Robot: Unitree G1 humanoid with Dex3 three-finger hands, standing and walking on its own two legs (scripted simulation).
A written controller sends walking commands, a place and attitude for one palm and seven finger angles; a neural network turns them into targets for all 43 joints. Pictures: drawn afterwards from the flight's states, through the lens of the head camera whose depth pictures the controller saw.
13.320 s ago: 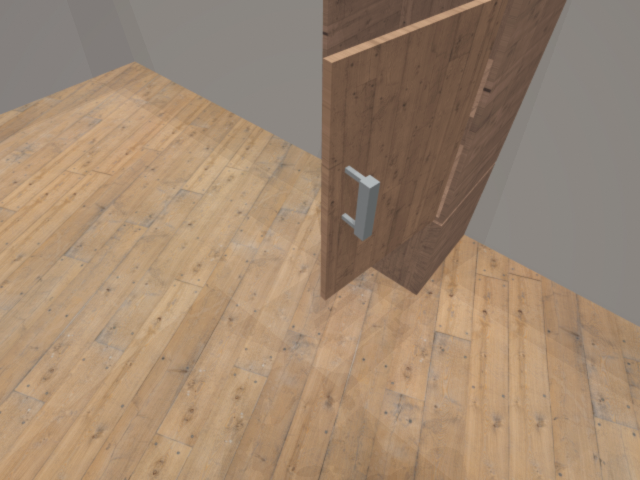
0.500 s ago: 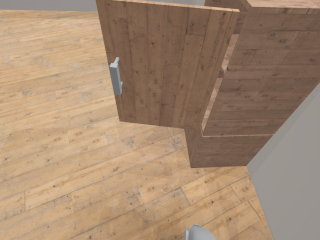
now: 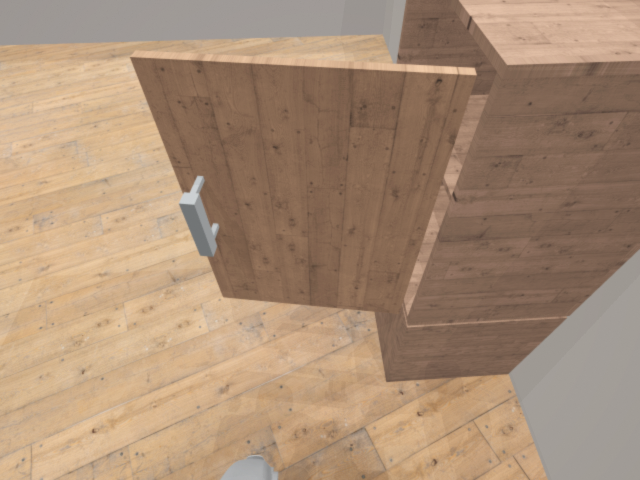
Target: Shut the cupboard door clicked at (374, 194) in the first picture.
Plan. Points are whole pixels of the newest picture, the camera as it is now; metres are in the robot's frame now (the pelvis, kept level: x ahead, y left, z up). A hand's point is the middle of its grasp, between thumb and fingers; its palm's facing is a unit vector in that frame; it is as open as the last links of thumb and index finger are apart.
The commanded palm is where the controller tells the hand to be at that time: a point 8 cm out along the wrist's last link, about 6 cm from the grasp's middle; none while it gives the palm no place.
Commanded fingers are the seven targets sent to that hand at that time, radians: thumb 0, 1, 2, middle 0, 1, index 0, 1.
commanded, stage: come to a stop and stand still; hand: left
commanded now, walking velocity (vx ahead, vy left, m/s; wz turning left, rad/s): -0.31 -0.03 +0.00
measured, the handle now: (203, 216) +0.52 +0.23 -0.02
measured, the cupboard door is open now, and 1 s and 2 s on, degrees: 80 80 80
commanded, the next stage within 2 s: look again from close up in 1.02 s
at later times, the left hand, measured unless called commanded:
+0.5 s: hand out of the picture +0.06 +0.19 -0.18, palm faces +0.01 -0.96 -0.27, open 7.4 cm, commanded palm none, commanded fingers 0.00 0.90 0.90 -0.20 -0.30 -0.20 -0.30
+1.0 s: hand out of the picture +0.03 +0.18 -0.18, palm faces +0.01 -0.98 -0.18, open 7.3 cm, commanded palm none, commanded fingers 0.00 0.90 0.90 -0.20 -0.30 -0.20 -0.30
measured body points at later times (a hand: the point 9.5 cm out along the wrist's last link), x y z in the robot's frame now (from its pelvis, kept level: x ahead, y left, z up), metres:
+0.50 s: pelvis +0.01 -0.01 -0.02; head +0.04 -0.03 +0.43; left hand +0.06 +0.24 -0.16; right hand +0.08 -0.25 -0.18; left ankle +0.08 +0.14 -0.73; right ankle -0.02 -0.12 -0.75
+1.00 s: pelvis +0.01 +0.01 +0.00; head +0.03 +0.02 +0.45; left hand +0.03 +0.23 -0.17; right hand +0.02 -0.22 -0.16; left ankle +0.01 +0.11 -0.74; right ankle -0.02 -0.12 -0.74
